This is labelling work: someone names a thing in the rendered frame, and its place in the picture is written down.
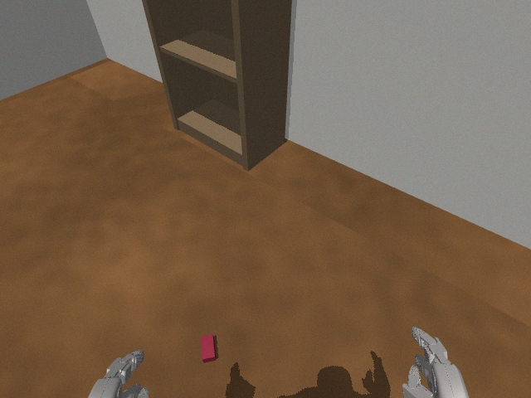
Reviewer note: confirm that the right robot hand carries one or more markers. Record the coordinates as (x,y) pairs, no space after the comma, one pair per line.
(443,378)

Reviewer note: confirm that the left robot hand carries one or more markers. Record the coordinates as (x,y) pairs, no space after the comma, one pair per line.
(117,375)

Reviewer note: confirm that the bookshelf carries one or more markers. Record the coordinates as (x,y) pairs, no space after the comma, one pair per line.
(224,66)

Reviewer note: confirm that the small box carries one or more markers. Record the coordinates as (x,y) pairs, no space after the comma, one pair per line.
(208,348)

